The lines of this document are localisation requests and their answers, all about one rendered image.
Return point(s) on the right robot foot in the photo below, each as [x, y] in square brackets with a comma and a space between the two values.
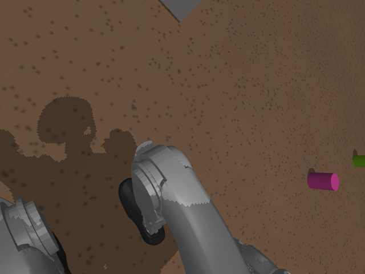
[127, 199]

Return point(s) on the right robot hand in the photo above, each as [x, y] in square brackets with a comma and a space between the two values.
[256, 260]

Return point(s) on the left robot foot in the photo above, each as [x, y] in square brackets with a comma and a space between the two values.
[62, 256]

